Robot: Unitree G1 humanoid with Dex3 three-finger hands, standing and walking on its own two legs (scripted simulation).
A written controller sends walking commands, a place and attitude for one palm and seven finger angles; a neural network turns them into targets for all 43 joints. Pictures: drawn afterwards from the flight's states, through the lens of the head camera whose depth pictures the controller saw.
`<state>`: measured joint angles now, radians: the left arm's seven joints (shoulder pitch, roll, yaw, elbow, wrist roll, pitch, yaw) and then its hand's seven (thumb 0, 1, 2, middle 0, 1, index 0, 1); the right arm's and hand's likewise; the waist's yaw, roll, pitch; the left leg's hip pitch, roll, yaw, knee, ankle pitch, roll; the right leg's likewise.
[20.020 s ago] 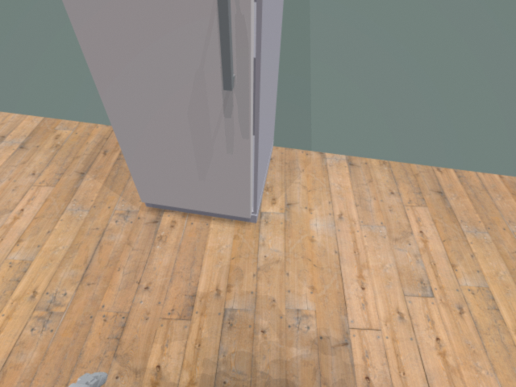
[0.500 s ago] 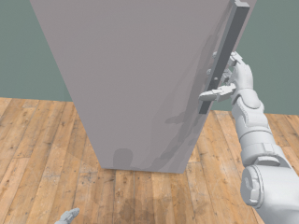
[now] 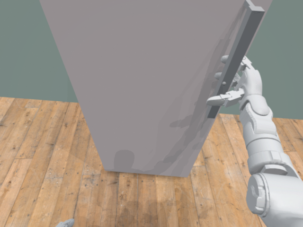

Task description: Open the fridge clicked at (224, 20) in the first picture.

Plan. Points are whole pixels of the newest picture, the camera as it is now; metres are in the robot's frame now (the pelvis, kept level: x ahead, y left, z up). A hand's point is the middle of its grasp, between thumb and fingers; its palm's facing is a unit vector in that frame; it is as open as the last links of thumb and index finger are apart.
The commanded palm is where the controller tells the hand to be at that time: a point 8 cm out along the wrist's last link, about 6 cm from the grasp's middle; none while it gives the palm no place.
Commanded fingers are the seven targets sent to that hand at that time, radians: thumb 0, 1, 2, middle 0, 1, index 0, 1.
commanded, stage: slide the fingers in behind the handle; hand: right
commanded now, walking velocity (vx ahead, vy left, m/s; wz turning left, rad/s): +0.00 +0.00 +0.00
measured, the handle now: (225, 70) +0.50 -0.13 +0.18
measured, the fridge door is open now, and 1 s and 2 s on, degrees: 0 0 1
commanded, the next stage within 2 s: grip the handle and tug to test in 0.52 s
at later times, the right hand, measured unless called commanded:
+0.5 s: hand (219, 82) +0.46 -0.11 +0.17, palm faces -0.05 +1.00 +0.00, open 14.0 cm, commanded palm +0.44 -0.17 +0.17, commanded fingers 0.00 0.50 -0.30 0.30 1.20 0.30 1.20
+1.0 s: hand (219, 82) +0.47 -0.11 +0.16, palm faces -0.05 +1.00 +0.00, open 10.5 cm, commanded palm +0.44 -0.17 +0.17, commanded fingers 0.00 -0.43 -0.70 0.40 1.33 0.40 1.33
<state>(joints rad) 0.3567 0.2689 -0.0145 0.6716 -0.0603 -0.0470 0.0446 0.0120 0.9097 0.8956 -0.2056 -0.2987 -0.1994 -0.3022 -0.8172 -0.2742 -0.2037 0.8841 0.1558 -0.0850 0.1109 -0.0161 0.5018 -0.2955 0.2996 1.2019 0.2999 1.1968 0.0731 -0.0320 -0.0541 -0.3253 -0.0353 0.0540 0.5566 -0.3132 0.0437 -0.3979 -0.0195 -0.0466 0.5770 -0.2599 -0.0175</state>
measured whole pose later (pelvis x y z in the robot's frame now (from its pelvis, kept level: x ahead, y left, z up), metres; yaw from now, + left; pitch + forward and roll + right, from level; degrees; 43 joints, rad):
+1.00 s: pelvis +0.00 -0.01 +0.00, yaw +0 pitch +5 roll +1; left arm 0.36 0.26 -0.02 0.68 -0.05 -0.06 0.04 0.01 0.91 0.90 -0.21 -0.30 -0.20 -0.30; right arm -0.87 -0.25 -0.19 0.96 0.13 -0.11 0.06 -0.01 0.00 -0.51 0.36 1.28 0.36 1.27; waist 0.08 -0.03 -0.05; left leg -0.35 -0.03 0.05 0.57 -0.32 0.03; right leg -0.42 -0.01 -0.05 0.59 -0.27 -0.03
